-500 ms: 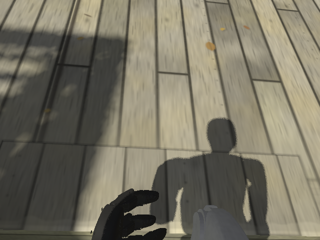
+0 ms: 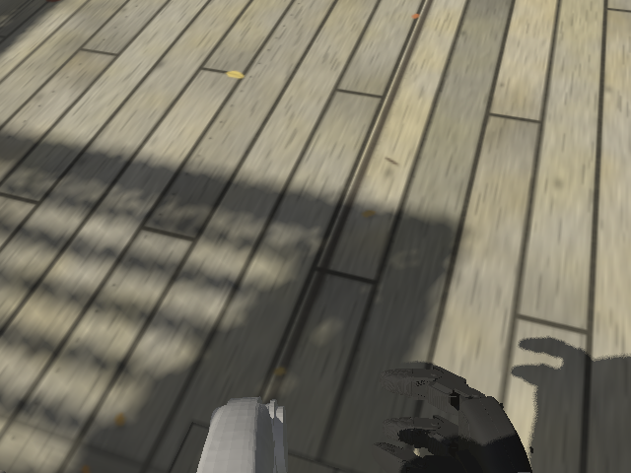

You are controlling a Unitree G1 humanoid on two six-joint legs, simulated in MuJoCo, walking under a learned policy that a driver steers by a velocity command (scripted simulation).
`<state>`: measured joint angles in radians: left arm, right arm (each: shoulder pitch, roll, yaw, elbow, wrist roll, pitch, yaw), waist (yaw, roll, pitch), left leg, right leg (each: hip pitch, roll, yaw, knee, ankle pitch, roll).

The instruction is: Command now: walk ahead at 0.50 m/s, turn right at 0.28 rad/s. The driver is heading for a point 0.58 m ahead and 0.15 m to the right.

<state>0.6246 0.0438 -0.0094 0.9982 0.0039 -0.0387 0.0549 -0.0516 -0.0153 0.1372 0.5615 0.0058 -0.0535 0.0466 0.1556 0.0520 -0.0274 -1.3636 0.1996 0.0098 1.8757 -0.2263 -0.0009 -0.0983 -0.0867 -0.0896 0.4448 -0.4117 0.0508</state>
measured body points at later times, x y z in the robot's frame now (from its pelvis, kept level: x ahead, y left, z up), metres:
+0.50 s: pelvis +0.29 +0.06 +0.17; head +0.29 +0.06 +0.62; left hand +0.55 +0.23 +0.09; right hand +0.23 -0.20 +0.04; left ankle +0.23 +0.18 -0.57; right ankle +0.44 -0.09 -0.48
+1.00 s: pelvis +0.45 +0.00 +0.16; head +0.47 -0.03 +0.61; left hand +0.72 +0.15 +0.09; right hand +0.50 -0.29 +0.06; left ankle +0.57 +0.12 -0.52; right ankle +0.47 -0.08 -0.57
